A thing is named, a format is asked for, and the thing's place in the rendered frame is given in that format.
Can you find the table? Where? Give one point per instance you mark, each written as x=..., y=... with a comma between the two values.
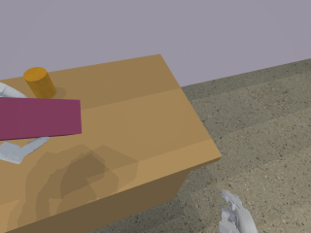
x=140, y=139

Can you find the right robot hand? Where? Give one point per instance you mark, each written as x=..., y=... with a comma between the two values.
x=240, y=219

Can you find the left robot hand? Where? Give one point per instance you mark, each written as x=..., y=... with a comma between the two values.
x=11, y=152

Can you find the sponge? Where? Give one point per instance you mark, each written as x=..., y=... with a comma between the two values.
x=29, y=118

